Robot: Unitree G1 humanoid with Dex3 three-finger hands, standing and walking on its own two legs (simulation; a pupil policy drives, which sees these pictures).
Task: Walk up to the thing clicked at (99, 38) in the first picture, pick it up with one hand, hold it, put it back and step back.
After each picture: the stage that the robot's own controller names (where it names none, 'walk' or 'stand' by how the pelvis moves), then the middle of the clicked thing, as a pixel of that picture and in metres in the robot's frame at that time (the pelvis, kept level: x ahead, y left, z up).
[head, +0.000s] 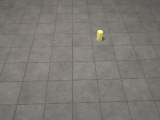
stand; (99, 35) +1.53 -0.19 -0.72
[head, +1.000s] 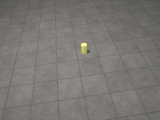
walk; (84, 48) +1.39 +0.12 -0.70
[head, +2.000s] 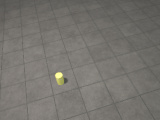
walk; (59, 78) +0.86 +0.31 -0.72
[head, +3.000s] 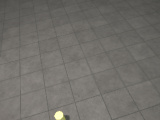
walk; (60, 118) +0.52 +0.27 -0.72
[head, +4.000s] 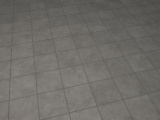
stand; out of the picture +0.41 +0.23 -0.70
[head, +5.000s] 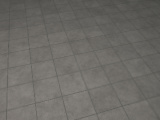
stand; out of the picture +0.37 +0.22 -0.72
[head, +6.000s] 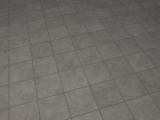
stand; out of the picture +0.35 +0.22 -0.72
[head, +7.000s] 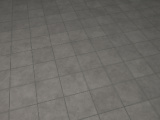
stand; out of the picture +0.36 +0.23 -0.72
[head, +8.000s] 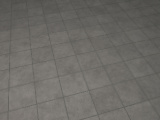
stand; out of the picture +0.35 +0.23 -0.72
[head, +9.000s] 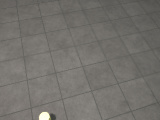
go down; (45, 119) +0.37 +0.23 -0.67
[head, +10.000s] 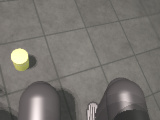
go down; (20, 60) +0.46 +0.22 -0.30
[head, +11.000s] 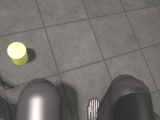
close in; (18, 54) +0.46 +0.22 -0.28
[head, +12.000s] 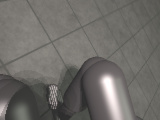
close in; out of the picture +0.45 +0.26 -0.23
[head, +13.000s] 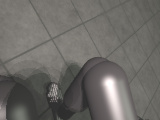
close; out of the picture +0.45 +0.27 -0.23
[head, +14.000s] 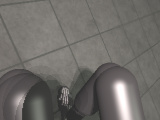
lift; out of the picture +0.39 +0.26 -0.22
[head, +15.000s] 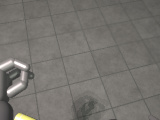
lift; out of the picture +0.32 +0.34 -0.58
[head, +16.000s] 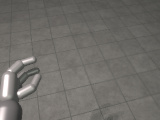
close; out of the picture +0.28 +0.35 -0.70
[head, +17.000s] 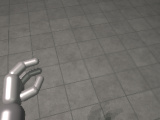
stand; out of the picture +0.29 +0.35 -0.69
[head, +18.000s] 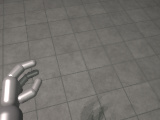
stand; out of the picture +0.29 +0.36 -0.68
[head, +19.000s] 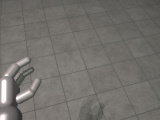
stand; out of the picture +0.28 +0.36 -0.66
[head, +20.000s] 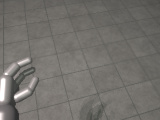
stand; out of the picture +0.26 +0.36 -0.67
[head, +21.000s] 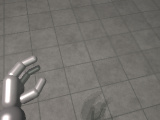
stand; out of the picture +0.26 +0.36 -0.63
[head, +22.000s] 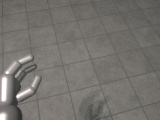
stand; out of the picture +0.24 +0.38 -0.62
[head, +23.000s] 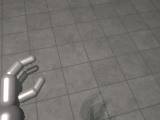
stand; out of the picture +0.22 +0.39 -0.63
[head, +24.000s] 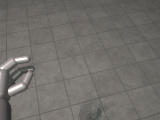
stand; out of the picture +0.17 +0.39 -0.69
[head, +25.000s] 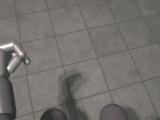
crouch; out of the picture +0.19 +0.40 -0.51
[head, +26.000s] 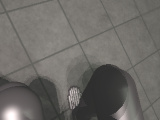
lower; out of the picture +0.17 +0.41 -0.29
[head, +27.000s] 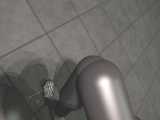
lower; out of the picture +0.10 +0.42 -0.26
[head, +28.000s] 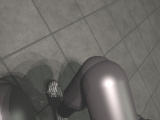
lower; out of the picture +0.07 +0.42 -0.26
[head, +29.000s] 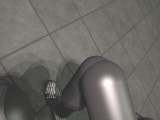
lower; out of the picture +0.05 +0.43 -0.26
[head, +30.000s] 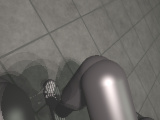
lower; out of the picture +0.03 +0.43 -0.26
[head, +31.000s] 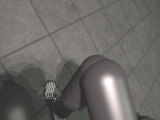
open; out of the picture +0.02 +0.43 -0.26
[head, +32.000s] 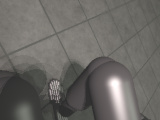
stand; out of the picture +0.02 +0.43 -0.26
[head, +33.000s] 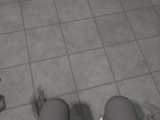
walk; out of the picture +0.07 +0.45 -0.47
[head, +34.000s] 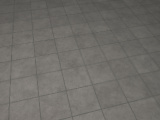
stand; out of the picture +0.00 +0.45 -0.69
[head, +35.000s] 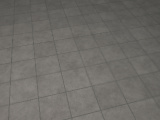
stand; out of the picture +0.01 +0.46 -0.69
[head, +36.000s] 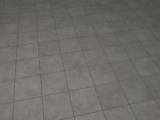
stand; out of the picture +0.01 +0.45 -0.72
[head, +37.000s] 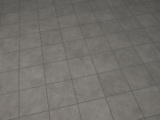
walk; out of the picture +0.05 +0.45 -0.74
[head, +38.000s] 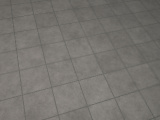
walk; out of the picture +0.19 +0.31 -0.73
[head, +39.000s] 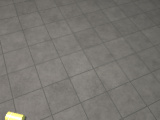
stand; (15, 118) +0.37 +0.47 -0.71
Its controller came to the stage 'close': yes
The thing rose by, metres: 0.16
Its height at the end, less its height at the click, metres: -0.02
